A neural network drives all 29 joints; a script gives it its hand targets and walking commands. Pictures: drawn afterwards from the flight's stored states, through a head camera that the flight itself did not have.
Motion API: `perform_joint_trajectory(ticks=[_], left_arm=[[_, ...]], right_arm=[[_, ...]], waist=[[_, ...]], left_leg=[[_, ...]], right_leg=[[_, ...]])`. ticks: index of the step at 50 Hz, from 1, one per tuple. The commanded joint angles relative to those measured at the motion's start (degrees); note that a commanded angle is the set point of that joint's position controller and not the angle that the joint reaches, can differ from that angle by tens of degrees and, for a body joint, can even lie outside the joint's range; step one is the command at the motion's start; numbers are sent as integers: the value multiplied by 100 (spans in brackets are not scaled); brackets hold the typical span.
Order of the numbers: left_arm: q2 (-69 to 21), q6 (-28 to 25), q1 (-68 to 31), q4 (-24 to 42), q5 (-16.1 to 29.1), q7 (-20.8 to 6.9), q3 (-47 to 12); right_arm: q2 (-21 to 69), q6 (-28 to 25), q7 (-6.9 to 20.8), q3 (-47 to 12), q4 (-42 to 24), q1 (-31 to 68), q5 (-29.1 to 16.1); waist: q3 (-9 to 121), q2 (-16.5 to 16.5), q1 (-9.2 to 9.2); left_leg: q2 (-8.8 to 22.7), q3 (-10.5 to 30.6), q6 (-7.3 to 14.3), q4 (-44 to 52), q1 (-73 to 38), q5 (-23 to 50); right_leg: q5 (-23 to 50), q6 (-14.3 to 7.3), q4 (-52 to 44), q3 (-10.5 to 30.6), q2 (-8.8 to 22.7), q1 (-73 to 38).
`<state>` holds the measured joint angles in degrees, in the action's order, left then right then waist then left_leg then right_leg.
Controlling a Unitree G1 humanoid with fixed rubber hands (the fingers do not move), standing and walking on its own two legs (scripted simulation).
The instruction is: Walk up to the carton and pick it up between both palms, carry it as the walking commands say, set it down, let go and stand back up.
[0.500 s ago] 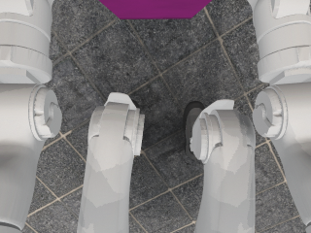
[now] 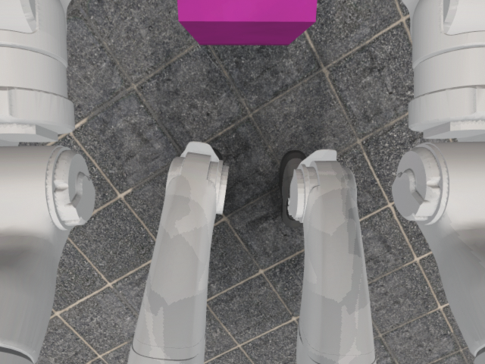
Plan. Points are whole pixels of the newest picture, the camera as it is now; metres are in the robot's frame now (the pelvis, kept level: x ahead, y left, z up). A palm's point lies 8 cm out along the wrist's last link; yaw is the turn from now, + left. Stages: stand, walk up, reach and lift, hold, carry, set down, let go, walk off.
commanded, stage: set down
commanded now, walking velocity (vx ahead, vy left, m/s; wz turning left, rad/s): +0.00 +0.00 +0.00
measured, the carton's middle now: out of the picture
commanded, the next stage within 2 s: let go in 0.68 s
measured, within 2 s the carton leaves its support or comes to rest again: neither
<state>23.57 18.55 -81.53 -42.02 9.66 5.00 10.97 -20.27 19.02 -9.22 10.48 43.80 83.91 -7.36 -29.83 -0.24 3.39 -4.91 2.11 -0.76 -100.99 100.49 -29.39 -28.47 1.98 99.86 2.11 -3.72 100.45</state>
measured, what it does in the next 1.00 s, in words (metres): rises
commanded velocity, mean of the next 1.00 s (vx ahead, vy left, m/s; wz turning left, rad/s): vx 0.00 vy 0.00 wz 0.00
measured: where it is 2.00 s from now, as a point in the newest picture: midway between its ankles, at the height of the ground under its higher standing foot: (248, 200)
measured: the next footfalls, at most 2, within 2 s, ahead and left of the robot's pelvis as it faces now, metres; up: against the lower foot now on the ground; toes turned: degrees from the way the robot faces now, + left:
none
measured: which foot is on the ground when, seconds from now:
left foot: down 0.00-1.00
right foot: down 0.00-1.00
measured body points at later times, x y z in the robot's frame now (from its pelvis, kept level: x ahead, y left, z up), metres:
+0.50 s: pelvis +0.02 +0.00 +0.13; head +0.37 +0.02 +0.39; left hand +0.58 +0.23 +0.02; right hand +0.60 -0.15 +0.01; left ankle +0.12 +0.11 -0.48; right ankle +0.13 -0.12 -0.48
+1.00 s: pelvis +0.08 +0.00 +0.20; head +0.38 +0.01 +0.54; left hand +0.51 +0.23 +0.06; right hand +0.52 -0.19 +0.06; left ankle +0.12 +0.11 -0.48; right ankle +0.13 -0.12 -0.48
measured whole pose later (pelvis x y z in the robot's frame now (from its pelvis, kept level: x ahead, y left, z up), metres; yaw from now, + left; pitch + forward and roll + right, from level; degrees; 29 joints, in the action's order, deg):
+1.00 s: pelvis +0.08 +0.00 +0.20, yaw -1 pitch +37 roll -1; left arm 13.3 8.0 -43.6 -39.4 -7.1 -3.8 15.8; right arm -8.3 10.4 -4.7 15.2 36.2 43.2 7.3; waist -2.9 0.4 2.2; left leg -2.7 3.8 0.0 -47.0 69.3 -14.8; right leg -13.3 1.1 45.0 3.6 -2.7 69.0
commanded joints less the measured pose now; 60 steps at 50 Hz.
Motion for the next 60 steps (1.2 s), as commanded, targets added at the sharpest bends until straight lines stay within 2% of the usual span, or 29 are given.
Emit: perform_joint_trajectory(ticks=[1,4,8,17,21,23,24,26,27,30,31,33,35,41,42,43,44,45,46,47,49,50,51,52,53,55,56,57,60], left_arm=[[550,-204,-1681,256,-85,-36,130],[748,-303,-1594,844,-281,-3,433],[739,-188,-1524,58,-337,-30,442],[858,-114,-1371,1568,-240,-170,421],[643,-134,-911,622,-395,-234,460],[493,-168,-917,987,-451,-275,462],[419,-219,-708,176,-446,-307,539],[94,-372,-501,39,-645,-364,435],[105,-522,-468,249,-725,-383,550],[-196,-768,-518,-133,-1062,-458,787],[-167,-821,-623,-214,-1188,-481,928],[-194,-906,-125,-873,-1574,-547,1182],[-213,-836,385,-979,-1818,-671,1235],[-380,-1075,2319,-65,-1851,-936,802],[-308,-1136,2275,400,-1644,-947,692],[-167,-1195,1702,649,-1711,-912,723],[-393,-1209,2307,958,-1697,-907,566],[-69,-1294,2168,1274,-1698,-865,621],[-217,-1314,2526,1477,-1633,-854,438],[-79,-1302,2655,1571,-1658,-830,558],[-356,-1262,3702,1645,-1471,-879,258],[-663,-1292,4359,1788,-1467,-899,156],[-476,-1320,4362,1973,-1439,-860,194],[-684,-1305,4778,1458,-1428,-876,35],[-631,-1370,5430,1712,-1446,-855,33],[-776,-1431,5911,1337,-1346,-889,-27],[-545,-1495,5353,1451,-1362,-878,237],[-737,-1556,6161,1359,-1360,-900,58],[-602,-1723,6394,1487,-1277,-917,56]], right_arm=[[-655,-218,128,-56,-510,1835,-59],[-739,-263,118,-19,-1114,1900,-75],[-771,-102,153,118,-151,1557,39],[-748,-57,137,52,-1750,1560,-34],[-589,-65,230,73,-936,1045,150],[-445,-114,229,113,-1159,1111,225],[-370,-108,284,85,-461,888,293],[-188,-305,361,224,-213,557,513],[-47,-442,382,148,-424,485,500],[107,-662,407,442,98,382,844],[-36,-727,410,723,307,342,1107],[381,-786,421,738,544,239,1338],[348,-745,428,1076,727,-342,1728],[824,-863,488,683,-480,-2449,1861],[739,-926,491,704,-776,-2475,1781],[607,-981,464,691,-1074,-1790,1675],[696,-1029,440,592,-1374,-2628,1736],[450,-1112,426,499,-1934,-2109,1482],[527,-1144,406,374,-2051,-2714,1448],[557,-1170,394,303,-2376,-2735,1278],[726,-1196,501,47,-2182,-4047,1140],[936,-1237,568,-37,-2389,-4534,1071],[818,-1288,628,-93,-2515,-4653,977],[764,-1262,640,159,-2034,-5081,1228],[828,-1316,670,-72,-2256,-5726,1116],[917,-1412,695,10,-2062,-6013,1119],[868,-1417,763,-36,-1857,-5685,1085],[804,-1472,757,98,-1748,-6429,1180],[811,-1586,868,-7,-1815,-6553,1035]], waist=[[10881,140,42],[11906,59,288],[11224,86,140],[12478,40,153],[11270,235,189],[11397,74,269],[10711,357,286],[10225,233,102],[10520,127,308],[9139,-52,245],[8608,-40,29],[7638,180,215],[7472,221,-6],[8630,68,37],[8622,246,-150],[8422,32,10],[8945,-54,-130],[8810,-34,86],[9360,-184,-77],[9434,-213,100],[9590,-248,-65],[9848,-227,61],[9754,-304,37],[9280,-162,-258],[9003,-207,9],[8237,6,-204],[7516,-94,6],[7461,-169,-279],[6317,18,-221]], left_leg=[[4,-545,-123,1561,-3505,1552],[-68,-707,-192,1793,-3976,2032],[-14,-631,-172,2182,-4070,1661],[-26,-555,-144,3034,-5543,2994],[-10,-508,-139,3555,-5639,2967],[-48,-574,-153,3771,-5486,3008],[-1,-552,-110,3887,-5197,2724],[25,-439,-138,4181,-5478,2833],[-3,-470,-199,4115,-5728,3226],[20,-418,-283,4357,-5292,3092],[74,-372,-312,4451,-5027,2838],[105,-445,-344,4705,-4444,2481],[88,-483,-340,5053,-4262,2006],[148,-496,-207,5346,-5681,3439],[149,-372,-170,5495,-5683,3734],[116,-397,-159,5414,-5706,3694],[184,-316,-212,5411,-6354,4112],[254,-273,-179,5421,-6359,4190],[277,-306,-249,5407,-6656,4447],[253,-215,-205,5314,-6785,4689],[291,-75,-177,5387,-7438,5419],[316,-16,-157,5336,-7915,5879],[334,-73,-181,5313,-7970,5826],[342,-60,-174,5507,-7748,5514],[339,-42,-164,5600,-7850,5927],[320,24,-95,5785,-7695,5553],[377,5,-99,5825,-7304,5123],[353,-54,-166,5954,-7521,5143],[318,-132,-71,6414,-7283,4004]], right_leg=[[1039,-126,-1242,-608,-236,-3331],[1579,-104,-1485,-573,-307,-4107],[1120,-144,-1870,-565,-275,-3933],[2512,-61,-2704,-356,-245,-5627],[2287,-32,-3238,-360,-261,-5463],[2671,-14,-3494,-142,-178,-6050],[2394,30,-3591,-233,-162,-5739],[2298,77,-3778,-322,-213,-5372],[2640,85,-3832,-191,-184,-5511],[2307,54,-4067,-299,-207,-4617],[2126,35,-4137,-305,-180,-4402],[1932,48,-4455,-345,-179,-4250],[1730,65,-4697,-428,-143,-4620],[3009,-11,-5316,-391,-82,-5817],[3410,7,-5347,-427,-48,-6116],[3056,-12,-5324,-382,-62,-5597],[3472,-29,-5370,-357,-78,-6065],[3379,-38,-5348,-335,-105,-5852],[3795,-30,-5383,-255,-81,-6374],[3992,-4,-5294,-178,-46,-6335],[4493,15,-5301,-178,-13,-6689],[4782,37,-5326,-187,-45,-6811],[4622,30,-5417,-162,-25,-6711],[4439,55,-5517,-199,-40,-6801],[4828,37,-5566,-95,-44,-6918],[4531,49,-5824,-118,-5,-6876],[4023,38,-5850,-133,53,-6542],[4157,9,-6067,-144,42,-6792],[3422,-47,-6400,-161,89,-7012]])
